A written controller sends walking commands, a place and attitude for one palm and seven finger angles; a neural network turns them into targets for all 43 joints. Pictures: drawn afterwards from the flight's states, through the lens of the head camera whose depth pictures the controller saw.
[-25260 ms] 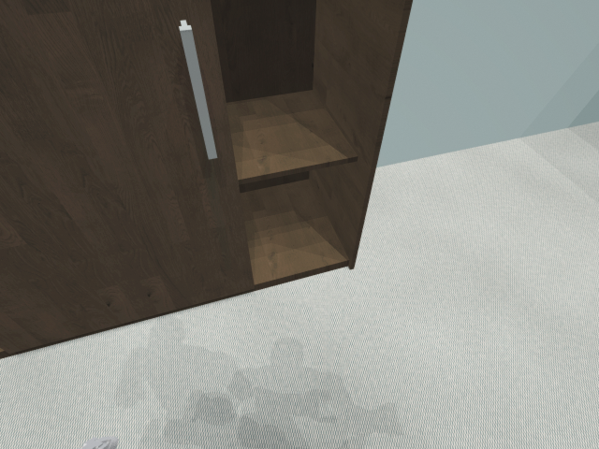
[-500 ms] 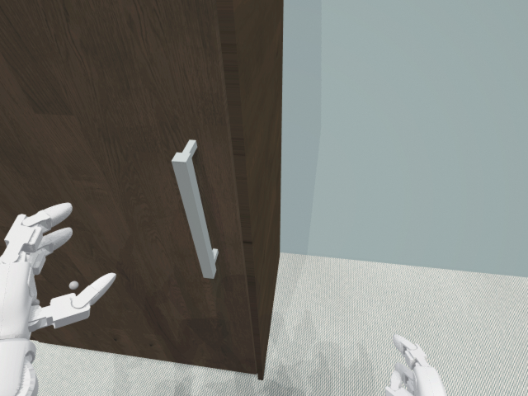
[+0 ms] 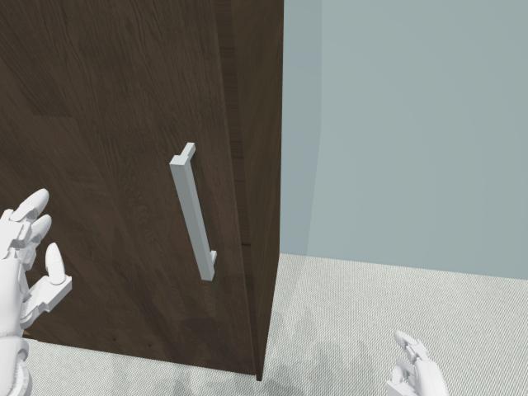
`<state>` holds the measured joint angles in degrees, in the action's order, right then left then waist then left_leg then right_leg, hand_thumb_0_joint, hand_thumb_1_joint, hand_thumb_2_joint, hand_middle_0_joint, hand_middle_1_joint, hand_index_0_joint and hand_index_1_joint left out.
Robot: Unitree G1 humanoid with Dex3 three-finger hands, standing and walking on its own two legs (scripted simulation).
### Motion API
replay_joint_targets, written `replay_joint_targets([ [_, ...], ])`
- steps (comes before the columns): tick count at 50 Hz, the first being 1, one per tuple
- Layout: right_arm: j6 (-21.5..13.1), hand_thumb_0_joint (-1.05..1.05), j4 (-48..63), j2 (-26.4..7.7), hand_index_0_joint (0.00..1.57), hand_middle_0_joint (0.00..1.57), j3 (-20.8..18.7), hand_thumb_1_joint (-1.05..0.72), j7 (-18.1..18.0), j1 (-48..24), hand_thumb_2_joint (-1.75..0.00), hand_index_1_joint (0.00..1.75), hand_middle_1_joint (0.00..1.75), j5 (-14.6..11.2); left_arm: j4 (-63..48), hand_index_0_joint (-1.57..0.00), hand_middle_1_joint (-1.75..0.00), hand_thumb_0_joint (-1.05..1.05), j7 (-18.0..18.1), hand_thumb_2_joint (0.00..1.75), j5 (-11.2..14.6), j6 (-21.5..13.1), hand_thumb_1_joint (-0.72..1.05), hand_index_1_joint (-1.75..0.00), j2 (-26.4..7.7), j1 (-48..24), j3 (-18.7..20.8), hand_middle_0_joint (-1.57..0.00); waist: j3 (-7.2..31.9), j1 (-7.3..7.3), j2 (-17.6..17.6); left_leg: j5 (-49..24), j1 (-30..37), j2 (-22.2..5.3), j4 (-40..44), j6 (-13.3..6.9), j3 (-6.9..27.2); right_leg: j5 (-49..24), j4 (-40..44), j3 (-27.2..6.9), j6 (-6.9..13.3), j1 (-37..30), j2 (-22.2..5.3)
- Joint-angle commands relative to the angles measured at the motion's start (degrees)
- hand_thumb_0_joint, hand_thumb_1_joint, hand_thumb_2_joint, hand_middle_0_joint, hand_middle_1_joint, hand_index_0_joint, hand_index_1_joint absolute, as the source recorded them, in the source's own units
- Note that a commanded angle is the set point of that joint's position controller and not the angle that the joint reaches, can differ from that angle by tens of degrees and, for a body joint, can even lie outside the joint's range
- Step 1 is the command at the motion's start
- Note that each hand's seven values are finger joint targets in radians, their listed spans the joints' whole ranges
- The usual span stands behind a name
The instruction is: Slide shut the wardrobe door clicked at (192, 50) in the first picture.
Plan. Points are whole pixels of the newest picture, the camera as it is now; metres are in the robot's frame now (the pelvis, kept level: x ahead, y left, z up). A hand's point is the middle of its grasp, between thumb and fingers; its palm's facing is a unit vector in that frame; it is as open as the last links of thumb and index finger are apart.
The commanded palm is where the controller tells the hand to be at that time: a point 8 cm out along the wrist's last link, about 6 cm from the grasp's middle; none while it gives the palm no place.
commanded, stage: draw the hand back to the body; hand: left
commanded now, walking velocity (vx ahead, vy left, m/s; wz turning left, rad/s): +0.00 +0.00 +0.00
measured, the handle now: (199, 219) +0.36 +0.16 +0.09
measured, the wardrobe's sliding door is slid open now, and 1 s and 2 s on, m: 0.00 0.00 0.00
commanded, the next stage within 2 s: step back with the hand held close in 0.08 s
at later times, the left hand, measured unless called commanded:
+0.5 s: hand (58, 288) +0.18 +0.28 +0.15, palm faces +0.34 -0.81 -0.47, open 7.4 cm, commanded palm +0.12 +0.32 +0.18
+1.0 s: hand out of the picture +0.11 +0.30 +0.16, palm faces +0.44 -0.79 -0.43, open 7.4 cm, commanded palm +0.04 +0.34 +0.18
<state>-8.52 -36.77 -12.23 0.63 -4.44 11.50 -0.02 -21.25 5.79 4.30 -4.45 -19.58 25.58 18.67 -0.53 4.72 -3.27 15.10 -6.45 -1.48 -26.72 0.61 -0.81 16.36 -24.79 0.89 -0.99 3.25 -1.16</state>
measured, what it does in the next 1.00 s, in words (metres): shifts its weight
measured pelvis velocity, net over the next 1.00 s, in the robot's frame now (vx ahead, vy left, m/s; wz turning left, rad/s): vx -0.10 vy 0.04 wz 0.00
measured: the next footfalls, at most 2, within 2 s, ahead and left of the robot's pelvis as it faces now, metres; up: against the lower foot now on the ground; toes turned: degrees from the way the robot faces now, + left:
right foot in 1.18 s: -0.09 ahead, -0.10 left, +0.00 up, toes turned +2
left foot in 1.70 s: -0.11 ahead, +0.14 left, +0.00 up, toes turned -2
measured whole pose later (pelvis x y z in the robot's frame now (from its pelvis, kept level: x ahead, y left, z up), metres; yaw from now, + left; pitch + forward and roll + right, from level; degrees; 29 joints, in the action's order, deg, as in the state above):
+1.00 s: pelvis -0.10 +0.04 -0.02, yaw +0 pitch +0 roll -2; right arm -6.6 -34.3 -12.0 0.3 -4.0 12.1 0.2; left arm -30.9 9.4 1.4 -13.6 -22.8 28.1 24.8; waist -3.3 0.4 0.3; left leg 12.7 -26.9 -0.2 -38.7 -2.1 -1.1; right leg 12.3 -34.8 -0.3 -2.8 22.8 -2.2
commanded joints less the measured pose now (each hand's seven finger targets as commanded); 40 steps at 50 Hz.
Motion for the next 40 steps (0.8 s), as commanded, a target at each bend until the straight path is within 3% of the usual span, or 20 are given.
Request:
replay_joint_targets([
  [1, -3.1, 0.00, 9.6, -6.1, 0.20, 0.20, -2.2, -0.90, -0.6, -8.1, -0.90, 0.30, 0.30, -0.1, -12.3, -0.20, -0.30, 0.00, 0.9, 0.90, 0.1, -3.8, 0.90, -0.30, -11.3, -6.0, 7.2, -0.20, 3.1, 0.07, 0.2, -13.4, 2.4, -0.3, 3.2, -1.3, -0.7, -14.0, 4.0, 1.1, 1.5, 3.9, -0.2],
  [4, -2.8, 0.00, 9.4, -6.0, 0.20, 0.20, -2.1, -0.90, -0.7, -8.4, -0.90, 0.30, 0.30, -0.1, -11.2, -0.20, -0.30, 0.00, 0.7, 0.90, 0.2, -3.7, 0.90, -0.30, -10.7, -5.9, 6.6, -0.20, 1.6, -0.04, 1.0, -12.1, 2.2, -0.3, 3.4, -1.4, -0.7, -12.6, 4.7, 1.0, 1.5, 4.8, -0.2],
  [7, -2.9, 0.00, 9.3, -6.0, 0.20, 0.20, -2.2, -0.90, -0.7, -8.4, -0.90, 0.30, 0.30, -0.2, -11.8, -0.20, -0.30, 0.00, 0.8, 0.90, 0.0, -3.9, 0.90, -0.30, -11.2, -6.6, 6.9, -0.20, 2.0, 0.05, -0.4, -11.5, 2.3, -0.2, 3.6, -1.3, -0.7, -11.7, 5.0, 0.9, 1.6, 4.4, -0.2],
  [9, -2.9, 0.00, 9.4, -5.9, 0.20, 0.20, -2.2, -0.90, -0.7, -8.4, -0.90, 0.30, 0.30, -0.1, -11.1, -0.20, -0.30, 0.00, 0.8, 0.90, 0.2, -3.9, 0.90, -0.30, -10.6, -5.6, 6.7, -0.20, 1.9, 0.10, 1.1, -11.2, 2.2, -0.3, 3.7, -1.4, -0.6, -11.4, 5.0, 1.0, 1.5, 4.6, -0.2],
  [10, -3.0, 0.00, 9.3, -6.4, 0.20, 0.20, -2.3, -0.90, -0.8, -8.7, -0.90, 0.30, 0.30, -0.1, -13.9, -0.20, -0.30, 0.00, 1.1, 0.90, 0.1, -4.2, 0.90, -0.30, -13.2, -11.4, 8.2, -0.20, 3.8, -0.13, 0.8, -11.6, 2.7, -0.1, 3.6, -1.6, -0.6, -12.0, 5.1, 0.7, 1.5, 3.9, -0.2],
  [11, -1.9, 0.00, 10.6, -6.5, 0.20, 0.20, -1.4, -0.90, -0.4, -8.7, -0.90, 0.30, 0.30, -0.1, -18.3, -0.20, -0.30, 0.00, 1.9, 0.90, -0.6, -7.2, 0.90, -0.30, -20.9, -20.4, 15.6, -0.20, -3.4, -2.51, 2.1, -6.3, -1.4, -0.3, 0.9, -2.5, -0.6, -16.8, 9.2, -6.0, 1.6, 11.7, -3.2],
  [12, -1.0, 0.00, 8.9, -5.7, 0.20, 0.20, -1.3, -0.90, -0.5, -8.2, -0.90, 0.30, 0.30, 0.1, -15.3, -0.20, -0.30, 0.00, 1.8, 0.90, -1.1, -8.4, 0.90, -0.30, -20.2, -20.1, 15.1, -0.20, -3.4, -3.06, 3.2, -3.7, -2.3, 0.1, -0.1, -2.3, 0.2, -16.3, 9.4, -6.2, 2.0, 12.3, -4.9],
  [13, -0.2, 0.00, 7.9, -5.7, 0.20, 0.20, -1.6, -0.90, -0.3, -8.0, -0.90, 0.30, 0.30, 0.5, -10.1, -0.20, -0.30, 0.00, 1.4, 0.90, -1.5, -8.2, 0.90, -0.30, -15.1, -11.8, 11.7, -0.20, -2.4, -3.31, 6.3, -5.5, -1.7, 0.0, -1.5, -2.4, 0.3, -19.0, 8.8, -6.2, 2.3, 12.9, -5.3],
  [14, 0.6, 0.00, 9.0, -6.0, 0.20, 0.20, -2.0, -0.90, -0.1, -7.6, -0.90, 0.30, 0.30, 0.6, -8.1, -0.20, -0.30, 0.00, 1.0, 0.90, -1.7, -7.7, 0.90, -0.30, -11.7, -5.7, 9.2, -0.20, 0.2, -3.25, 5.9, -8.0, -1.3, -0.3, -1.9, -2.6, -0.1, -21.8, 7.3, -5.6, 2.2, 11.8, -5.9],
  [15, 1.3, 0.00, 10.1, -6.4, 0.20, 0.20, -2.3, -0.90, 0.2, -7.2, -0.90, 0.30, 0.30, 0.6, -8.9, -0.20, -0.30, 0.00, 0.8, 0.90, -1.7, -7.6, 0.90, -0.30, -10.5, -2.7, 8.3, -0.20, 2.9, -3.09, 4.9, -10.7, -1.3, -0.9, -1.5, -2.6, -0.3, -23.3, 5.6, -4.6, 1.9, 10.2, -5.9],
  [17, 2.4, 0.00, 11.8, -6.9, 0.20, 0.20, -2.8, -0.90, 0.2, -7.4, -0.90, 0.30, 0.30, 0.4, -10.8, -0.20, -0.30, 0.00, 1.0, 0.90, -1.6, -7.7, 0.90, -0.30, -10.3, 1.5, 8.4, -0.20, 6.8, -2.69, 0.9, -16.6, -0.8, -2.1, 0.0, -2.7, -0.3, -23.9, 2.7, -2.8, 1.1, 8.0, -5.0],
  [19, 3.4, 0.00, 13.1, -6.9, 0.20, 0.20, -3.0, -0.90, 0.2, -7.1, -0.90, 0.30, 0.30, 0.2, -13.4, -0.20, -0.30, 0.00, 1.5, 0.90, -1.6, -7.8, 0.90, -0.30, -11.8, 2.9, 9.8, -0.20, 8.7, -2.57, 1.4, -20.7, -1.1, -3.3, 0.6, -2.7, 0.5, -22.9, 0.8, -1.9, 0.6, 7.7, -3.8],
  [21, 4.1, 0.00, 13.9, -6.8, 0.20, 0.20, -3.2, -0.90, 0.0, -7.0, -0.90, 0.30, 0.30, 0.1, -15.6, -0.20, -0.30, 0.00, 1.9, 0.90, -1.6, -8.0, 0.90, -0.30, -13.3, 3.0, 11.4, -0.20, 9.1, -2.63, 3.2, -20.3, -2.6, -3.9, 1.0, -2.8, 1.3, -21.3, -0.2, -1.6, 0.3, 7.8, -3.1],
  [22, 4.2, 0.00, 14.2, -6.9, 0.20, 0.20, -3.2, -0.90, -0.3, -7.3, -0.90, 0.30, 0.30, 0.2, -16.8, -0.20, -0.30, 0.00, 2.3, 0.90, -1.7, -8.3, 0.90, -0.30, -14.9, 2.9, 12.7, -0.20, 9.3, -2.48, 1.5, -19.6, -3.7, -4.0, 1.7, -2.8, 1.9, -20.0, -0.8, -1.4, 0.3, 7.5, -2.9],
  [25, 4.0, 0.00, 14.9, -6.9, 0.20, 0.20, -3.3, -0.90, -0.4, -6.8, -0.90, 0.30, 0.30, 0.0, -19.0, -0.20, -0.30, 0.00, 2.9, 0.90, -1.7, -9.0, 0.90, -0.30, -14.8, 2.9, 13.3, -0.20, 8.2, -2.56, -1.6, -13.4, -8.6, -4.9, 3.7, -3.3, 3.2, -15.6, -2.8, -1.4, 0.3, 6.7, -1.7],
  [27, 3.4, 0.00, 15.1, -7.2, 0.20, 0.20, -3.5, -0.90, -0.6, -6.9, -0.90, 0.30, 0.30, 0.0, -21.0, -0.20, -0.30, 0.00, 3.3, 0.90, -2.1, -9.9, 0.90, -0.30, -15.9, 2.3, 14.6, -0.20, 8.1, -2.46, -5.5, -7.6, -12.6, -5.7, 5.5, -3.9, 4.7, -13.4, -5.1, -1.0, 0.3, 4.8, -0.9],
  [31, 1.6, 0.00, 14.7, -7.4, 0.20, 0.20, -3.7, -0.90, -0.4, -5.1, -0.90, 0.30, 0.30, -0.2, -21.0, -0.20, -0.30, 0.00, 3.5, 0.90, -2.4, -10.9, 0.90, -0.30, -13.7, 3.1, 13.9, -0.20, 7.5, -3.02, -6.0, 2.3, -18.9, -6.9, 6.4, -4.7, 6.4, -11.4, -8.6, -1.1, 0.5, 3.6, -0.5],
  [36, -0.1, 0.00, 13.6, -7.7, 0.20, 0.20, -3.6, -0.90, -0.2, -3.9, -0.90, 0.30, 0.30, -0.2, -19.4, -0.20, -0.30, 0.00, 3.6, 0.90, -2.9, -11.6, 0.90, -0.30, -12.4, 1.9, 13.3, -0.20, 5.1, -3.68, -3.5, 13.1, -24.1, -7.1, 6.0, -5.0, 7.6, -6.9, -9.0, -2.4, 0.7, 5.6, -0.7],
  [38, -0.4, 0.00, 13.2, -7.5, 0.20, 0.20, -3.7, -0.90, -0.3, -3.3, -0.90, 0.30, 0.30, -0.2, -19.4, -0.20, -0.30, 0.00, 3.7, 0.90, -2.9, -11.8, 0.90, -0.30, -12.4, 0.5, 13.0, -0.20, 4.0, -4.02, 0.5, 15.5, -23.1, -5.4, 3.9, -4.3, 6.8, -2.8, -5.6, -3.8, 1.1, 9.2, -1.7],
  [40, -0.8, 0.00, 12.7, -7.3, 0.20, 0.20, -3.6, -0.90, -0.2, -3.4, -0.90, 0.30, 0.30, -0.1, -19.3, -0.20, -0.30, 0.00, 3.9, 0.90, -3.1, -12.1, 0.90, -0.30, -12.8, -0.6, 13.0, -0.20, 3.0, -4.29, 2.2, 17.3, -20.9, -3.8, 0.9, -3.7, 5.7, 4.1, -1.4, -5.9, 2.0, 14.4, -3.1],
])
